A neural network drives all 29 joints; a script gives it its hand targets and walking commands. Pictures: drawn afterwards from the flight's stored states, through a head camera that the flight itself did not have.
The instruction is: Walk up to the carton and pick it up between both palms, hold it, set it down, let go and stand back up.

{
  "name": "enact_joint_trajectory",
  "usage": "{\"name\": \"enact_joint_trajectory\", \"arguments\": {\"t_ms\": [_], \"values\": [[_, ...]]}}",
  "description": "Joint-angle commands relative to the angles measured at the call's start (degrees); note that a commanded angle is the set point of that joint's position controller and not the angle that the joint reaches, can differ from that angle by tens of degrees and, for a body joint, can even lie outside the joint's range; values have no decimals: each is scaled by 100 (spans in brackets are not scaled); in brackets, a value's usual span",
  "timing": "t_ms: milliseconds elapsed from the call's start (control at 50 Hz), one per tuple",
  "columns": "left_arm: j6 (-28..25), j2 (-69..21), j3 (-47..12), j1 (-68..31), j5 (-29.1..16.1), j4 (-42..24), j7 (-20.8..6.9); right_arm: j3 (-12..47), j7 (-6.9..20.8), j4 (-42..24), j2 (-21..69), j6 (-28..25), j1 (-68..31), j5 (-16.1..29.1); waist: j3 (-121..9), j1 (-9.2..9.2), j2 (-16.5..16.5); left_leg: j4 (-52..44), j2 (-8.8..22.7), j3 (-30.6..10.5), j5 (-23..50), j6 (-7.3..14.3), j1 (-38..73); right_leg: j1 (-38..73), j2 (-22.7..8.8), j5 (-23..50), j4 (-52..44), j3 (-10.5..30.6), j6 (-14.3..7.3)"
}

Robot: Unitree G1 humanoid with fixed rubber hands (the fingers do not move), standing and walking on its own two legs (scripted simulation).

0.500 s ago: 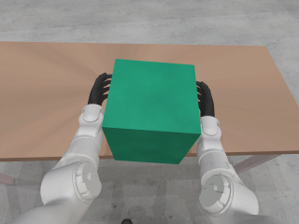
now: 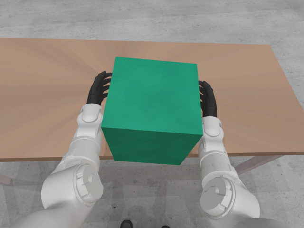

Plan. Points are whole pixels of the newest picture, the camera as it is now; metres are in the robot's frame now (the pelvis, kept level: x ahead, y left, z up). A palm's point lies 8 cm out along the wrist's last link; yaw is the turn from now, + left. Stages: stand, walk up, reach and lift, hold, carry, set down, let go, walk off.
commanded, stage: set down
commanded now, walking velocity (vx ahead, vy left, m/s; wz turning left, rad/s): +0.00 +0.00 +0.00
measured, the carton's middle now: (151, 117) +0.41 +0.02 -0.02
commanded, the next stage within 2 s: none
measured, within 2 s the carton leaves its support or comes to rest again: neither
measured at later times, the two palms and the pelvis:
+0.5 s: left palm (96, 101) +0.43 +0.17 +0.02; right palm (208, 111) +0.41 -0.13 +0.03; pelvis +0.00 +0.00 +0.00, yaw -2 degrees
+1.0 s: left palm (79, 100) +0.44 +0.22 +0.00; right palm (219, 106) +0.44 -0.18 +0.01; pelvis -0.02 +0.00 -0.04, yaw -3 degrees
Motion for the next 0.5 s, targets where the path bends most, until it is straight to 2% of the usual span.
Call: {"name": "enact_joint_trajectory", "arguments": {"t_ms": [0,360,380,400,440,480], "values": [[-189,-2499,-924,-2569,234,4,-299,1492,623,402,2694,-104,-2537,-386,-3263,-15,318,136,150,245,2166,-225,1550,1642,-68,1865,192,-86,205],[-190,-2249,-686,-2367,381,-24,-287,1360,631,424,2522,22,-2314,-368,-3076,33,387,333,141,216,2248,-188,1525,1221,-47,1632,304,-79,190],[-212,-1853,-639,-2458,291,-53,-199,1358,615,396,2225,31,-2406,-349,-3279,327,498,331,123,275,2572,-156,1523,1123,15,1385,222,1,197],[-225,-1578,-585,-2419,277,-65,-92,1291,574,401,1940,51,-2340,-309,-3261,239,452,385,132,260,2667,-161,1579,1116,31,1349,195,20,194],[-252,-839,-465,-2319,150,-80,108,1248,415,422,1153,79,-2180,-50,-3273,250,412,422,137,280,2736,-133,1584,1023,36,1271,182,98,185],[-307,149,-445,-2323,-228,-131,380,1311,132,537,33,64,-2169,596,-3428,227,404,510,142,287,2759,-109,1431,960,54,1256,240,230,137]]}}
